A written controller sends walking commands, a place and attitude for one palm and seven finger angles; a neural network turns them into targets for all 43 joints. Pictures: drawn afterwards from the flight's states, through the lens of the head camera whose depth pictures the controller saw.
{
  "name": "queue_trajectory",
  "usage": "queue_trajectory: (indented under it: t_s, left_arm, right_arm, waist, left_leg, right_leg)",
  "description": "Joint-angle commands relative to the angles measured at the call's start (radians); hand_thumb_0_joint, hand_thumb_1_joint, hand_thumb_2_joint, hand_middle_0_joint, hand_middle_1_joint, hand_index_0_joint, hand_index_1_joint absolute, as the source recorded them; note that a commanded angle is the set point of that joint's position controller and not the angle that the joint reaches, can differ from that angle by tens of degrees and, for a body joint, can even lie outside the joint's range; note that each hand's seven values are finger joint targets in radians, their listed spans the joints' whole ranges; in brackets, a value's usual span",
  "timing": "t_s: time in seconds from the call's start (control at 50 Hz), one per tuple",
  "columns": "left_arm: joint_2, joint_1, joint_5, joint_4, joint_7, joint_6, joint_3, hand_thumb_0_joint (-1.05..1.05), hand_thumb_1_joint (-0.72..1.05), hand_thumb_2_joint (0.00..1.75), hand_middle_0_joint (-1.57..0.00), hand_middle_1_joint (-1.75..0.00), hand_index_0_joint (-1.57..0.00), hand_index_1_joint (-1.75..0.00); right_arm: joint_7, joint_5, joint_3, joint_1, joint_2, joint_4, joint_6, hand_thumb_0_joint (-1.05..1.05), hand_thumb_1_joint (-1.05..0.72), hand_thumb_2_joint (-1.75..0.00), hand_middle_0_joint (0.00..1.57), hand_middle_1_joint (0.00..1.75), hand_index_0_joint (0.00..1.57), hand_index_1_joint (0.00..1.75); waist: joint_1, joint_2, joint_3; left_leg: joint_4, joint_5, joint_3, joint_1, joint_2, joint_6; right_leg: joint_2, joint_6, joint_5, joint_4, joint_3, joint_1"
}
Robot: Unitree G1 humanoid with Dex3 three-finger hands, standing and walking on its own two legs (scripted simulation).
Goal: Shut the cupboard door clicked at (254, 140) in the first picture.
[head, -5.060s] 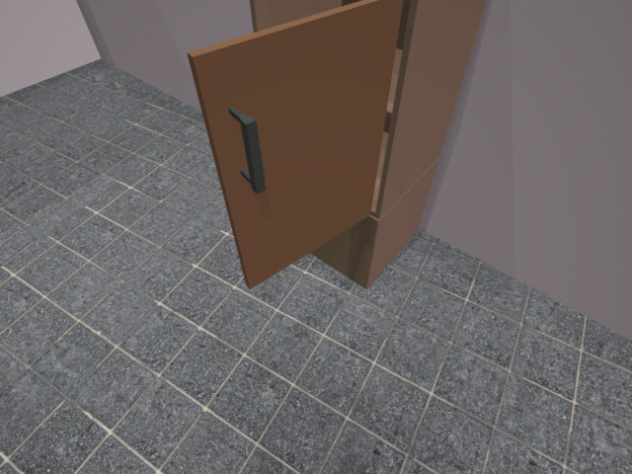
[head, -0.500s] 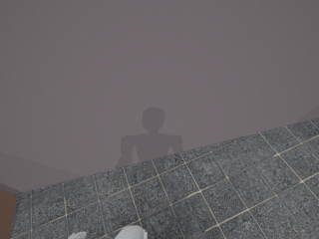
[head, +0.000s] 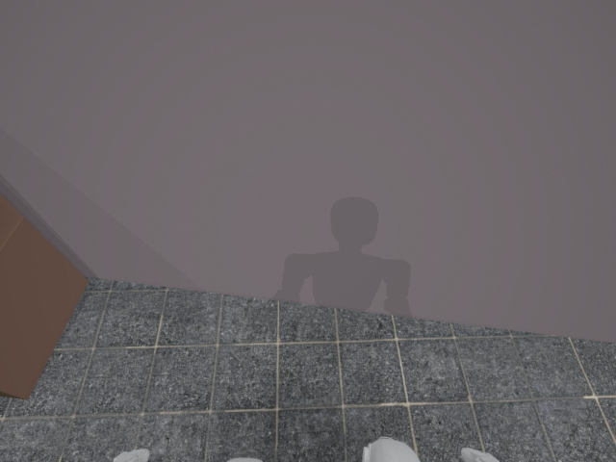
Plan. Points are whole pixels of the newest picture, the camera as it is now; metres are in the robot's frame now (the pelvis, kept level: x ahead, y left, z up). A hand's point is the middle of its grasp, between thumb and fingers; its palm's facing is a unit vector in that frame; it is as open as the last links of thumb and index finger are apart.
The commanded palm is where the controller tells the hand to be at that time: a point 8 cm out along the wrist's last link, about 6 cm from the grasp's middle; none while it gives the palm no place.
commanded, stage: turn to face it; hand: left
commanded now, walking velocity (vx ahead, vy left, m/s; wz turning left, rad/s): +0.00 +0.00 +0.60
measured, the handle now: out of the picture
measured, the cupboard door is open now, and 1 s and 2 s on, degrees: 78 78 78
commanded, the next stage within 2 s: take the last steps up to it in 1.90 s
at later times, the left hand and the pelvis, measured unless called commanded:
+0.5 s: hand out of the picture +0.03 +0.17 -0.17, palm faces +0.32 -0.92 -0.23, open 7.3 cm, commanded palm none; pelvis +0.03 -0.04 +0.00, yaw +19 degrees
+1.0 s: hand out of the picture +0.03 +0.15 -0.15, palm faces +0.56 -0.78 -0.30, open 7.4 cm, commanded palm none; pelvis +0.07 -0.07 +0.00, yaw +36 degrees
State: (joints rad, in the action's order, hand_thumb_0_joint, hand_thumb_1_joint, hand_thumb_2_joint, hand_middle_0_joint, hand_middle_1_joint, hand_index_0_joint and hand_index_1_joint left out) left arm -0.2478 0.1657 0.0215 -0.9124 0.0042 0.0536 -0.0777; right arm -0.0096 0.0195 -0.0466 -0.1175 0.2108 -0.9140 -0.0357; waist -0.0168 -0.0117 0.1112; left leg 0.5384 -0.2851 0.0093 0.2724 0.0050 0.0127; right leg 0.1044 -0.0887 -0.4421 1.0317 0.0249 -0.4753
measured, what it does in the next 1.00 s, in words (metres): steps on the spot, turning left: right foot, then left foot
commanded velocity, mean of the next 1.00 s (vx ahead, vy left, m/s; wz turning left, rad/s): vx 0.00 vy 0.00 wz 0.60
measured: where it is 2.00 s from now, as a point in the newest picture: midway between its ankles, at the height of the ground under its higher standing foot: outside the picture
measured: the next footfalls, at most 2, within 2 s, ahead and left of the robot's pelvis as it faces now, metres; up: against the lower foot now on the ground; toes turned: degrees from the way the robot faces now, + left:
right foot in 0.14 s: +0.06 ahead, -0.16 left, +0.00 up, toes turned +1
left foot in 0.52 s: +0.02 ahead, +0.09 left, +0.00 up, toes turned +26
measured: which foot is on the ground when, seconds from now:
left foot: down 0.00-0.14, up 0.16-0.50, down 0.52-0.86, up 0.88-1.00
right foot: up 0.00-0.12, down 0.14-0.52, up 0.54-0.86, down 0.88-1.00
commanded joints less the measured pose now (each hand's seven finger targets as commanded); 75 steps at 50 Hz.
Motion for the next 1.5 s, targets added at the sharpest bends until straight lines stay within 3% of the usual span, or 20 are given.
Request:
queue_trajectory:
  t_s: [0.0,0.08,0.12,0.14,0.22,0.38,0.46,0.5,0.52,0.62,0.8,0.82,0.86,0.96,1.1,1.18,1.2,1.22,1.24,1.48]
  left_arm:
    - [-0.055,-0.002,-0.007,0.092,0.005,-0.026,-0.009,0.00,0.90,0.90,-0.20,-0.30,-0.20,-0.30]
    - [-0.071,0.087,-0.011,0.080,0.010,-0.048,-0.015,0.00,0.90,0.90,-0.20,-0.30,-0.20,-0.30]
    - [-0.235,0.157,0.013,0.070,0.028,-0.070,-0.047,0.00,0.90,0.90,-0.20,-0.30,-0.20,-0.30]
    - [-0.243,0.155,0.005,0.077,0.030,-0.066,-0.034,0.00,0.90,0.90,-0.20,-0.30,-0.20,-0.30]
    - [-0.108,0.008,0.000,0.106,0.034,-0.065,-0.002,0.00,0.90,0.90,-0.20,-0.30,-0.20,-0.30]
    - [-0.162,0.099,0.008,0.067,0.031,-0.067,-0.029,0.00,0.90,0.90,-0.20,-0.30,-0.20,-0.30]
    - [-0.164,0.069,-0.007,0.066,0.020,-0.060,-0.037,0.00,0.90,0.90,-0.20,-0.30,-0.20,-0.30]
    - [-0.053,0.014,-0.014,0.141,0.011,-0.047,-0.004,0.00,0.90,0.90,-0.20,-0.30,-0.20,-0.30]
    - [-0.076,-0.063,-0.001,0.160,0.020,-0.032,-0.001,0.00,0.90,0.90,-0.20,-0.30,-0.20,-0.30]
    - [-0.065,-0.010,-0.006,0.081,0.004,-0.024,-0.013,0.00,0.90,0.90,-0.20,-0.30,-0.20,-0.30]
    - [-0.066,0.076,-0.013,0.076,0.010,-0.042,-0.011,0.00,0.90,0.90,-0.20,-0.30,-0.20,-0.30]
    - [-0.106,0.127,-0.009,0.067,0.015,-0.055,-0.018,0.00,0.90,0.90,-0.20,-0.30,-0.20,-0.30]
    - [-0.244,0.152,0.008,0.070,0.027,-0.063,-0.033,0.00,0.90,0.90,-0.20,-0.30,-0.20,-0.30]
    - [-0.104,0.011,0.002,0.105,0.034,-0.070,-0.004,0.00,0.90,0.90,-0.20,-0.30,-0.20,-0.30]
    - [-0.160,0.145,0.008,0.051,0.030,-0.069,-0.031,0.00,0.90,0.90,-0.20,-0.30,-0.20,-0.30]
    - [-0.170,0.110,-0.003,0.051,0.023,-0.064,-0.040,0.00,0.90,0.90,-0.20,-0.30,-0.20,-0.30]
    - [-0.149,0.092,-0.012,0.067,0.018,-0.060,-0.037,0.00,0.90,0.90,-0.20,-0.30,-0.20,-0.30]
    - [-0.074,0.060,-0.017,0.109,0.008,-0.054,-0.013,0.00,0.90,0.90,-0.20,-0.30,-0.20,-0.30]
    - [-0.080,-0.004,-0.005,0.144,0.017,-0.039,-0.006,0.00,0.90,0.90,-0.20,-0.30,-0.20,-0.30]
    - [-0.055,-0.011,-0.010,0.090,0.007,-0.027,-0.005,0.00,0.90,0.90,-0.20,-0.30,-0.20,-0.30]
  right_arm:
    - [0.016,0.010,-0.070,-0.036,0.222,0.056,0.010,0.00,-0.90,-0.90,0.20,0.30,0.20,0.30]
    - [0.015,0.001,-0.076,0.004,0.210,0.073,0.001,0.00,-0.90,-0.90,0.20,0.30,0.20,0.30]
    - [0.004,-0.013,-0.060,-0.024,0.088,0.107,0.004,0.00,-0.90,-0.90,0.20,0.30,0.20,0.30]
    - [0.001,-0.004,-0.062,-0.022,0.119,0.109,-0.002,0.00,-0.90,-0.90,0.20,0.30,0.20,0.30]
    - [-0.016,-0.006,-0.056,-0.035,0.088,0.050,-0.026,0.00,-0.90,-0.90,0.20,0.30,0.20,0.30]
    - [-0.025,-0.012,-0.031,0.038,0.058,0.065,-0.013,0.00,-0.90,-0.90,0.20,0.30,0.20,0.30]
    - [-0.020,-0.004,-0.045,-0.087,0.112,0.046,0.004,0.00,-0.90,-0.90,0.20,0.30,0.20,0.30]
    - [-0.004,0.005,-0.094,-0.222,0.314,0.028,0.010,0.00,-0.90,-0.90,0.20,0.30,0.20,0.30]
    - [0.006,0.002,-0.088,-0.255,0.297,0.008,0.008,0.00,-0.90,-0.90,0.20,0.30,0.20,0.30]
    - [0.026,0.006,-0.058,-0.066,0.211,0.052,0.022,0.00,-0.90,-0.90,0.20,0.30,0.20,0.30]
    - [0.016,0.004,-0.074,-0.001,0.219,0.067,0.000,0.00,-0.90,-0.90,0.20,0.30,0.20,0.30]
    - [0.012,-0.005,-0.071,0.008,0.194,0.074,0.000,0.00,-0.90,-0.90,0.20,0.30,0.20,0.30]
    - [0.002,-0.008,-0.065,0.001,0.122,0.106,-0.001,0.00,-0.90,-0.90,0.20,0.30,0.20,0.30]
    - [-0.020,-0.004,-0.053,-0.009,0.090,0.051,-0.027,0.00,-0.90,-0.90,0.20,0.30,0.20,0.30]
    - [-0.024,-0.011,-0.027,0.075,0.054,0.070,-0.009,0.00,-0.90,-0.90,0.20,0.30,0.20,0.30]
    - [-0.018,-0.005,-0.036,-0.022,0.094,0.054,0.002,0.00,-0.90,-0.90,0.20,0.30,0.20,0.30]
    - [-0.016,0.001,-0.054,-0.101,0.162,0.038,0.011,0.00,-0.90,-0.90,0.20,0.30,0.20,0.30]
    - [-0.011,0.007,-0.086,-0.172,0.280,0.030,0.013,0.00,-0.90,-0.90,0.20,0.30,0.20,0.30]
    - [-0.003,0.002,-0.088,-0.226,0.313,0.009,0.002,0.00,-0.90,-0.90,0.20,0.30,0.20,0.30]
    - [0.018,0.011,-0.066,-0.055,0.219,0.037,0.010,0.00,-0.90,-0.90,0.20,0.30,0.20,0.30]
  waist:
    - [0.035,0.178,-0.139]
    - [-0.018,0.178,-0.163]
    - [-0.051,-0.314,-0.196]
    - [-0.052,-0.267,-0.190]
    - [0.037,-0.228,-0.112]
    - [-0.021,-0.187,-0.130]
    - [0.057,-0.107,-0.198]
    - [0.131,0.370,-0.263]
    - [0.141,0.202,-0.245]
    - [0.036,0.164,-0.149]
    - [-0.006,0.170,-0.154]
    - [-0.033,0.082,-0.174]
    - [-0.043,-0.285,-0.160]
    - [0.037,-0.187,-0.091]
    - [-0.035,-0.206,-0.151]
    - [0.033,-0.160,-0.180]
    - [0.081,-0.010,-0.236]
    - [0.119,0.322,-0.260]
    - [0.137,0.235,-0.256]
    - [0.039,0.178,-0.142]
  left_leg:
    - [-0.157,0.381,-0.220,-0.065,0.206,0.138]
    - [-0.046,0.332,-0.247,0.063,0.152,0.082]
    - [0.352,-0.293,-0.013,0.342,-0.083,-0.060]
    - [0.579,-0.371,-0.059,0.313,-0.037,-0.047]
    - [0.720,-0.150,-0.029,0.308,0.033,-0.078]
    - [0.255,-0.180,0.097,0.176,0.020,-0.070]
    - [-0.084,0.082,0.108,-0.098,0.009,-0.034]
    - [-0.158,0.755,-0.435,-0.349,0.438,0.219]
    - [-0.139,0.679,-0.410,-0.312,0.448,0.245]
    - [-0.169,0.480,-0.198,-0.128,0.235,0.137]
    - [-0.079,0.350,-0.272,0.029,0.170,0.104]
    - [0.007,0.243,-0.242,0.104,0.114,0.055]
    - [0.501,-0.366,-0.050,0.317,-0.071,-0.049]
    - [0.662,-0.144,-0.024,0.283,0.027,-0.078]
    - [0.231,-0.177,0.098,0.188,0.001,-0.067]
    - [-0.042,0.017,0.128,-0.044,-0.012,-0.035]
    - [-0.126,0.237,0.024,-0.247,0.083,0.007]
    - [-0.145,0.617,-0.364,-0.396,0.373,0.154]
    - [-0.147,0.644,-0.389,-0.324,0.453,0.240]
    - [-0.156,0.406,-0.262,-0.073,0.204,0.141]
  right_leg:
    - [-0.051,-0.001,0.008,-0.182,0.030,0.061]
    - [-0.084,0.014,0.194,-0.515,0.051,0.319]
    - [0.344,0.163,0.441,-0.734,-0.353,0.542]
    - [0.425,0.246,0.499,-0.720,-0.342,0.414]
    - [0.222,0.175,0.623,-0.673,-0.034,0.315]
    - [0.274,0.192,0.767,-0.595,0.072,0.427]
    - [0.244,0.104,0.671,-0.373,0.160,0.324]
    - [0.026,-0.011,-0.265,0.052,0.141,-0.118]
    - [0.035,0.003,-0.232,0.140,0.031,-0.146]
    - [0.009,-0.003,0.018,0.092,-0.012,-0.070]
    - [-0.088,0.017,0.140,-0.466,0.045,0.274]
    - [-0.039,0.027,0.237,-0.627,-0.002,0.403]
    - [0.411,0.223,0.402,-0.762,-0.383,0.415]
    - [0.223,0.184,0.569,-0.690,-0.023,0.302]
    - [0.258,0.187,0.869,-0.577,0.069,0.495]
    - [0.253,0.123,0.795,-0.426,0.144,0.381]
    - [0.213,0.072,0.606,-0.253,0.184,0.223]
    - [0.054,-0.005,-0.133,-0.008,0.188,-0.082]
    - [0.035,0.012,-0.254,0.096,0.060,-0.110]
    - [-0.061,0.007,0.000,-0.230,0.023,0.090]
